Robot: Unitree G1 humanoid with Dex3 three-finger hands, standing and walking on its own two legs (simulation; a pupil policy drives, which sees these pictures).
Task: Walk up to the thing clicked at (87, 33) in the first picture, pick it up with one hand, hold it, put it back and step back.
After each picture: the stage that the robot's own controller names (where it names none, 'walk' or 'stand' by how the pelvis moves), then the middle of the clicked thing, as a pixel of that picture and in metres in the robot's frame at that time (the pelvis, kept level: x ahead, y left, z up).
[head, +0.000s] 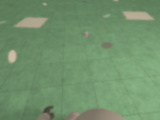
stand; (86, 34) +2.10 +0.20 -0.72
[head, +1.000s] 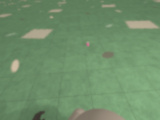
walk; (87, 43) +1.98 +0.31 -0.71
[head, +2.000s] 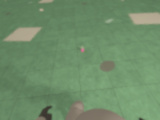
walk; (82, 49) +1.39 +0.33 -0.72
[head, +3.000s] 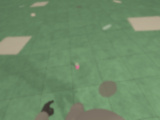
walk; (77, 65) +0.93 +0.33 -0.72
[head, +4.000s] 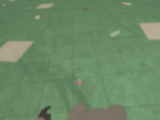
walk; (79, 81) +0.62 +0.27 -0.71
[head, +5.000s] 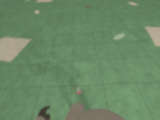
walk; (78, 90) +0.44 +0.21 -0.71
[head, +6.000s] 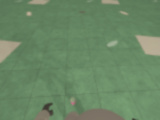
stand; (72, 100) +0.33 +0.19 -0.72
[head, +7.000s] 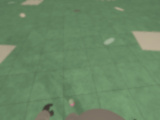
stand; (71, 102) +0.30 +0.22 -0.72
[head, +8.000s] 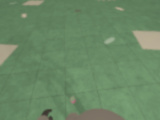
stand; (72, 99) +0.33 +0.22 -0.73
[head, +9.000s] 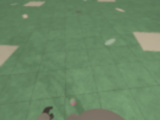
stand; (72, 101) +0.32 +0.22 -0.73
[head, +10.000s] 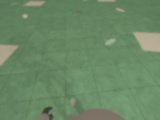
stand; (72, 101) +0.32 +0.21 -0.73
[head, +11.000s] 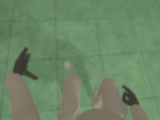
go down; (67, 65) +0.40 +0.22 -0.40
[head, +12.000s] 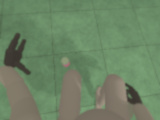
go down; (65, 62) +0.40 +0.23 -0.31
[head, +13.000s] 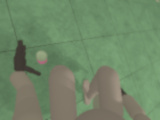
close in; (42, 57) +0.39 +0.27 -0.23
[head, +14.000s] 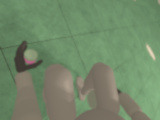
close; (30, 57) +0.39 +0.27 -0.22
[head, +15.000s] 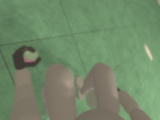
lift; (30, 56) +0.38 +0.27 -0.23
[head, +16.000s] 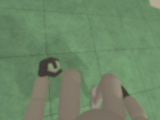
lift; (54, 67) +0.31 +0.27 -0.11
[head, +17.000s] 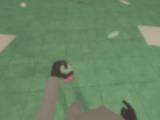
lift; (66, 73) +0.32 +0.18 +0.03
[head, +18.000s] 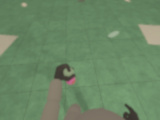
hold; (69, 76) +0.31 +0.16 -0.01
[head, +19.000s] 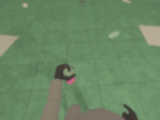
hold; (69, 76) +0.32 +0.17 -0.01
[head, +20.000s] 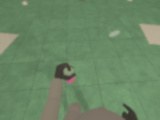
hold; (69, 75) +0.32 +0.17 -0.02
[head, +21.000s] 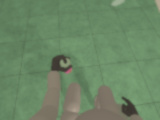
crouch; (66, 66) +0.38 +0.19 -0.08
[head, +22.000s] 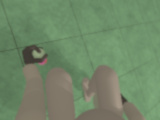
lower; (40, 57) +0.40 +0.25 -0.22
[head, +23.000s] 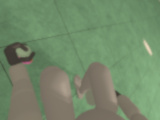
lower; (25, 55) +0.41 +0.28 -0.23
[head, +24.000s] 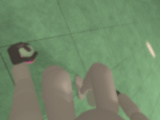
lower; (28, 54) +0.40 +0.28 -0.22
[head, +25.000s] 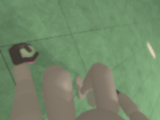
lower; (28, 55) +0.40 +0.28 -0.23
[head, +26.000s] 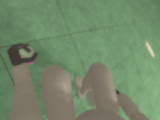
rest; (27, 55) +0.40 +0.28 -0.23
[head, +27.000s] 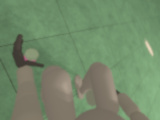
withdraw; (30, 57) +0.39 +0.26 -0.23
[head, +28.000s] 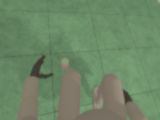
walk; (65, 63) +0.40 +0.22 -0.30
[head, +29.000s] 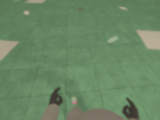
stand; (74, 100) +0.33 +0.18 -0.65
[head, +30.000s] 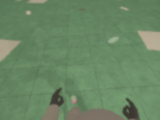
stand; (73, 99) +0.35 +0.19 -0.66
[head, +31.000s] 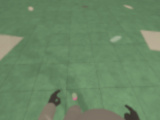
stand; (74, 96) +0.35 +0.18 -0.68
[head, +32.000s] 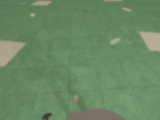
stand; (76, 98) +0.37 +0.19 -0.72
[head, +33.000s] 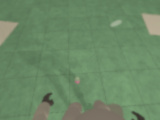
walk; (77, 80) +0.46 +0.15 -0.71
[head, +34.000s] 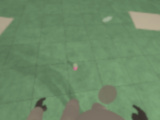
walk; (75, 66) +0.69 +0.20 -0.70
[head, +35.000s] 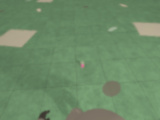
stand; (82, 64) +0.98 +0.21 -0.70
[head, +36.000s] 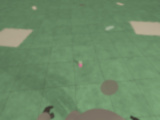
stand; (80, 63) +0.97 +0.21 -0.72
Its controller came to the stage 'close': yes
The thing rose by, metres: 0.71
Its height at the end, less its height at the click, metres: +0.00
